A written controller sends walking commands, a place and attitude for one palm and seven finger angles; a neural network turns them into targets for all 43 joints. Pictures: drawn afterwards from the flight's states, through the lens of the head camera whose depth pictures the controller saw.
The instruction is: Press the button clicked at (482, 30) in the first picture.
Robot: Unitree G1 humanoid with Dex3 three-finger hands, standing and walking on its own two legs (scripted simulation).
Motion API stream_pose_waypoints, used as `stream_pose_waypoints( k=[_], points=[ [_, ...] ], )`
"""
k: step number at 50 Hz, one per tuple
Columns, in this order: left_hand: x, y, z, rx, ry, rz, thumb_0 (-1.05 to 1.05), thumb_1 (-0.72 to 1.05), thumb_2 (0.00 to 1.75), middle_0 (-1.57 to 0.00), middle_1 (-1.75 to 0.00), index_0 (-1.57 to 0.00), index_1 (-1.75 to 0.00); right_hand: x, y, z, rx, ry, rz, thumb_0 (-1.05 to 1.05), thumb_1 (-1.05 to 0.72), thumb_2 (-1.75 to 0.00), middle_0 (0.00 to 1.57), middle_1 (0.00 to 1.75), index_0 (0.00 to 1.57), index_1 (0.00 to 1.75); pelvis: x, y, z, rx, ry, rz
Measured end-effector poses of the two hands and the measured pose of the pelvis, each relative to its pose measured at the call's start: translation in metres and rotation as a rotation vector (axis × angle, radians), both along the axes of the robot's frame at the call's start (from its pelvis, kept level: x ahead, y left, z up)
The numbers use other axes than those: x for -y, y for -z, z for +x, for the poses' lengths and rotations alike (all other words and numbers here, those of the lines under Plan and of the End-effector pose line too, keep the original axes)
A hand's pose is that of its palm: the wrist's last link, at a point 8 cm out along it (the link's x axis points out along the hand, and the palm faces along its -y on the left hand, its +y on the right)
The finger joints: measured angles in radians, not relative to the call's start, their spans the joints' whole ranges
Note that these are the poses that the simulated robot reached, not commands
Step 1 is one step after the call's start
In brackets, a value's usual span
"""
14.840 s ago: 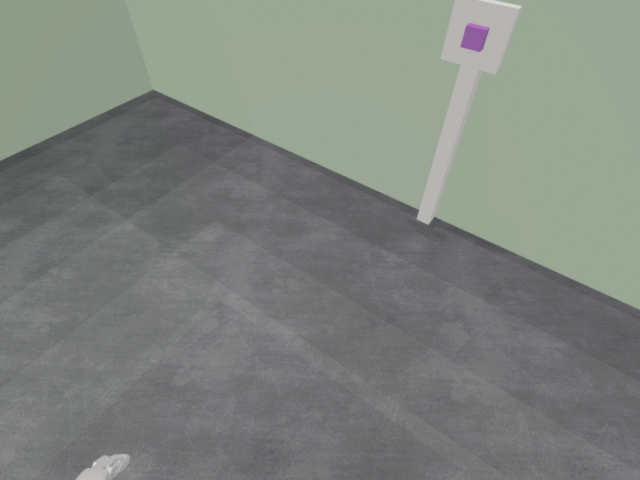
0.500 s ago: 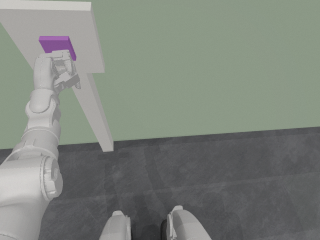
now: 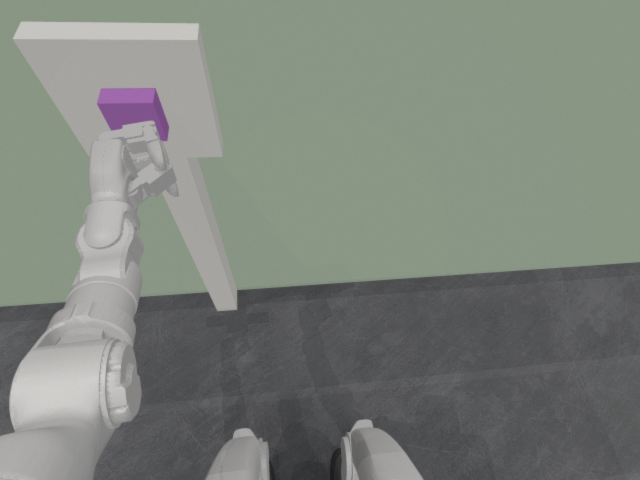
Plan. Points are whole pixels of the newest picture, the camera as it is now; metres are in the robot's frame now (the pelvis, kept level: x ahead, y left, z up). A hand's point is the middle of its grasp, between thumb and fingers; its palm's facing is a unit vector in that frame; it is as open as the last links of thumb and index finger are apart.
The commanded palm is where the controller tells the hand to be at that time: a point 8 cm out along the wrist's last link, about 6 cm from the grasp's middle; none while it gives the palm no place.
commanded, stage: pull the fist back off the button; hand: left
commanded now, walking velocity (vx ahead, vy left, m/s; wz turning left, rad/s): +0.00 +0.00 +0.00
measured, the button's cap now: (136, 113) +0.54 +0.19 +0.11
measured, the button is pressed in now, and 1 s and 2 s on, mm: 0 0 0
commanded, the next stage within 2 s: draw the hand back to the body in 0.66 s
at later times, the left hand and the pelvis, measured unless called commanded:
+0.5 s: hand (166, 210) +0.42 +0.16 +0.07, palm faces +0.05 -1.00 -0.01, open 3.1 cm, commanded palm +0.39 +0.21 +0.08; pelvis +0.05 -0.01 +0.02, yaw -1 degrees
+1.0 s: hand (142, 223) +0.38 +0.17 +0.11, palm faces +0.05 -1.00 -0.04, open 3.1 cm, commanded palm +0.34 +0.22 +0.11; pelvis +0.05 -0.02 +0.03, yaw +0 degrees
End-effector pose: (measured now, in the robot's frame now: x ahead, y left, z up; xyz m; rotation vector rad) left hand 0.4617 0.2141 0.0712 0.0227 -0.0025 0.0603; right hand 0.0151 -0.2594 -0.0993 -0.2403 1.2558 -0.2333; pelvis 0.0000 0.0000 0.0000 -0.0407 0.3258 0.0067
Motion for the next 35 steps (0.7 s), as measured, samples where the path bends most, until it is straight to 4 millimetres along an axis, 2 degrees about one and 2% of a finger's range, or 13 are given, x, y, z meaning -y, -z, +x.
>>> stream_pose_waypoints(
  k=[12,21,27,31,35],
  points=[
    [0.003,-0.003,-0.009,0.014,0.008,-0.001,0.02,0.88,0.91,-1.30,-1.50,-1.30,-1.49,-0.001,-0.008,0.056,0.084,0.000,0.031,0.01,-0.91,-0.90,0.20,0.30,0.20,0.30,0.002,-0.011,0.025,0.024,0.019,0.011],
    [0.005,0.005,-0.042,-0.018,0.017,-0.011,0.02,0.90,0.90,-1.30,-1.50,-1.30,-1.49,-0.002,-0.016,0.108,0.165,-0.026,0.062,0.01,-0.91,-0.90,0.20,0.30,0.20,0.30,0.005,-0.020,0.046,0.044,0.019,0.017],
    [0.004,-0.001,-0.070,0.020,0.006,-0.003,0.02,0.90,0.90,-1.30,-1.50,-1.29,-1.49,-0.003,-0.022,0.141,0.242,-0.064,0.070,0.01,-0.91,-0.90,0.20,0.30,0.20,0.30,0.009,-0.022,0.052,0.060,0.011,0.020],
    [0.002,0.002,-0.081,0.002,0.005,0.005,0.02,0.90,0.90,-1.30,-1.50,-1.30,-1.50,-0.004,-0.023,0.158,0.280,-0.096,0.071,0.01,-0.91,-0.90,0.20,0.30,0.20,0.30,0.011,-0.021,0.050,0.069,-0.002,0.021],
    [0.002,0.004,-0.084,-0.011,0.008,0.004,0.02,0.90,0.90,-1.30,-1.50,-1.30,-1.50,-0.003,-0.023,0.166,0.305,-0.115,0.062,0.01,-0.91,-0.90,0.20,0.30,0.20,0.30,0.013,-0.019,0.046,0.074,-0.012,0.021]
  ],
)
